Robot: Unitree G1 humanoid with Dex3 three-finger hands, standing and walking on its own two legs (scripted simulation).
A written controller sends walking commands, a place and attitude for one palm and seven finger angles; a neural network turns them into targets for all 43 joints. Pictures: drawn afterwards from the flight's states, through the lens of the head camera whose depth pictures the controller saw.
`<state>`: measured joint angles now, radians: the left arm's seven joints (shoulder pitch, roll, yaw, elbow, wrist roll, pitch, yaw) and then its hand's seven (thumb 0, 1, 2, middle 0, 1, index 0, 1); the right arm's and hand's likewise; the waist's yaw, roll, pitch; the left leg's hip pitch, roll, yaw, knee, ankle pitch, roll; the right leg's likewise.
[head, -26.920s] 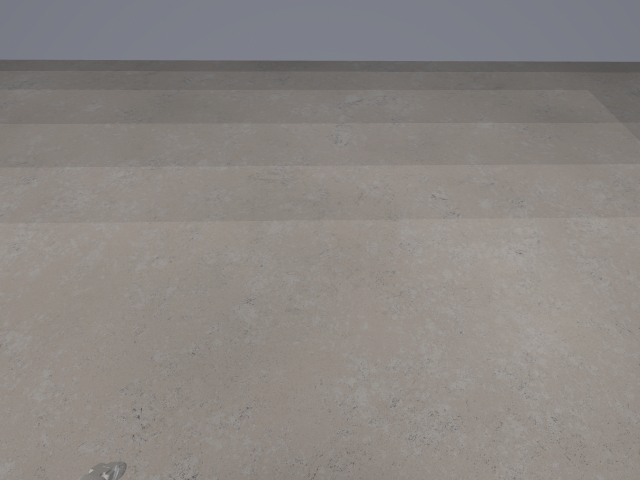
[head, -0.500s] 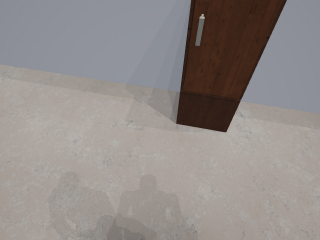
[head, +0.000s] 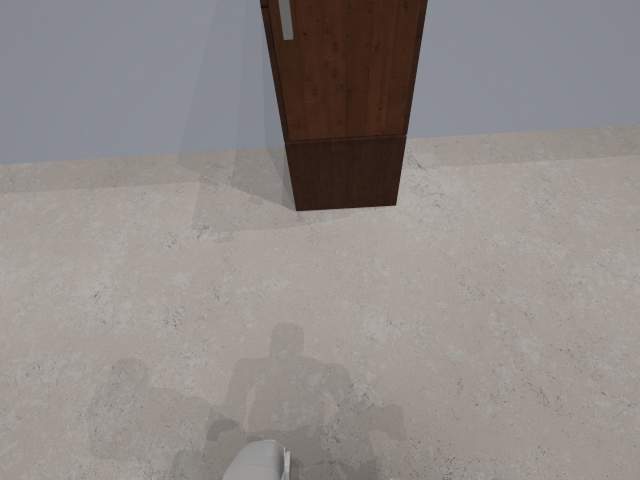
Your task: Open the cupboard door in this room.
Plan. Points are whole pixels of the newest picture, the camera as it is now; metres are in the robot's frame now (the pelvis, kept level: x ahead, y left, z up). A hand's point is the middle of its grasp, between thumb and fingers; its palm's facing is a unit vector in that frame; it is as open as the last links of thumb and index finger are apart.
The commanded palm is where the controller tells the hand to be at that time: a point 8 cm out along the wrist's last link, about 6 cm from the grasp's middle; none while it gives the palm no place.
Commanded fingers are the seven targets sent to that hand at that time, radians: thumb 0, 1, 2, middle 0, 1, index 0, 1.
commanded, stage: walk to a spot facing it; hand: left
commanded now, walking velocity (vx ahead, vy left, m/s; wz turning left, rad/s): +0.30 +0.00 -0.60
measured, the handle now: (285, 4) +1.06 +0.18 +0.06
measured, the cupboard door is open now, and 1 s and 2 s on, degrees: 0 0 0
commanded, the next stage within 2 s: none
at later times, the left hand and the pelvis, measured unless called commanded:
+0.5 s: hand (158, 454) +0.15 +0.27 -0.17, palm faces -0.19 -0.96 -0.19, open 7.4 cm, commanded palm none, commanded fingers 0.00 0.90 0.90 -0.20 -0.30 -0.20 -0.30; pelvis +0.10 +0.07 +0.01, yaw -16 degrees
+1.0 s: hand (313, 271) +0.47 +0.07 -0.16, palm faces -0.60 -0.78 -0.20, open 7.4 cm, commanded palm none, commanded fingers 0.00 0.90 0.90 -0.20 -0.30 -0.20 -0.30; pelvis +0.23 +0.02 -0.01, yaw -34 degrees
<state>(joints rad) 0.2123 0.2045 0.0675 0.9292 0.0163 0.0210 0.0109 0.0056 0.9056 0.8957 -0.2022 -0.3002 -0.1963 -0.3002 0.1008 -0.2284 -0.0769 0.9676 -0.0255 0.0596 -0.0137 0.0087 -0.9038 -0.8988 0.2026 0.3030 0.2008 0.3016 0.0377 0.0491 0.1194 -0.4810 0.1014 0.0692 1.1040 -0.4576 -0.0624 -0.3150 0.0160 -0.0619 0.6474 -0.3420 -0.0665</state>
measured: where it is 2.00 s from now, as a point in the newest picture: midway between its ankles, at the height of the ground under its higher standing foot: (329, 421)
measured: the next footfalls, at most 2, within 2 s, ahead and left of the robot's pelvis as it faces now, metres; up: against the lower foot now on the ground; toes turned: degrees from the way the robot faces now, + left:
left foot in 0.40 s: +0.16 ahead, +0.15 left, +0.00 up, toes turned -9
right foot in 0.92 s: +0.25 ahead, -0.09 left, +0.00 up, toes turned -39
